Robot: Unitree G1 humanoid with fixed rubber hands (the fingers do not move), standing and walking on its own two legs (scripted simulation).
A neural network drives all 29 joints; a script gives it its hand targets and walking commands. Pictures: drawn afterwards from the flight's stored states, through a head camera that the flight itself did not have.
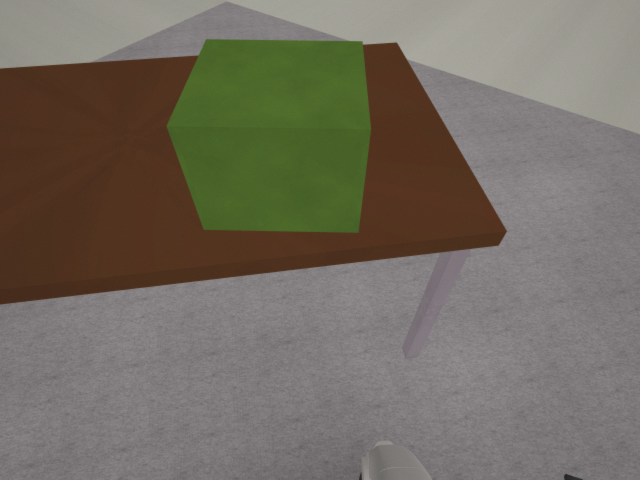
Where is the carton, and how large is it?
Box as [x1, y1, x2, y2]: [167, 39, 370, 232]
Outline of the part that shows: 206,39 167,124 169,134 203,228 238,230 358,232 370,133 362,41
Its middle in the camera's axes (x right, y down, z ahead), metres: -0.07 -0.19 +0.73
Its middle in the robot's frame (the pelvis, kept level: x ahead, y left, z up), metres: +0.68 +0.04 +0.02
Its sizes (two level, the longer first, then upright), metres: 0.292 0.273 0.229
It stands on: a table, 0.67 m high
